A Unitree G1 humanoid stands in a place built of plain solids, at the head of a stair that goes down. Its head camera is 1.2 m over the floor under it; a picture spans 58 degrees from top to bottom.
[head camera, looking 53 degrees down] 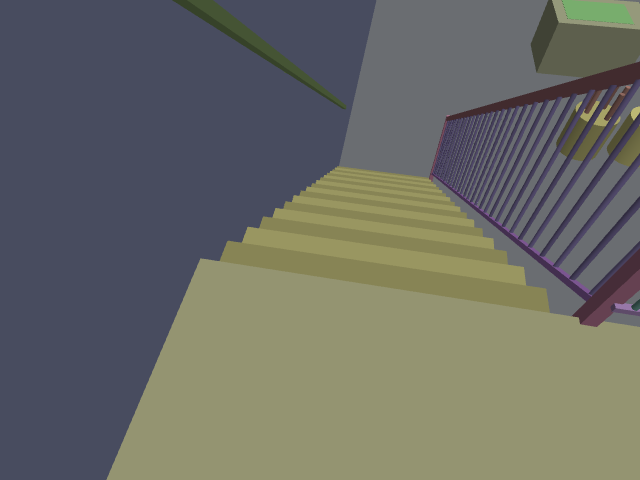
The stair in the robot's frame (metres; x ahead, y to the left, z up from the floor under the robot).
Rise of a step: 0.17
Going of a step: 0.21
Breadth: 1.21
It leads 10 degrees to the right of straight ahead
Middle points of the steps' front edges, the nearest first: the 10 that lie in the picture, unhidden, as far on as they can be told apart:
0.72 -0.20 0.00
0.92 -0.23 -0.16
1.12 -0.27 -0.33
1.32 -0.31 -0.50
1.52 -0.34 -0.66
1.73 -0.38 -0.83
1.93 -0.42 -0.99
2.13 -0.45 -1.16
2.33 -0.49 -1.32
2.53 -0.53 -1.49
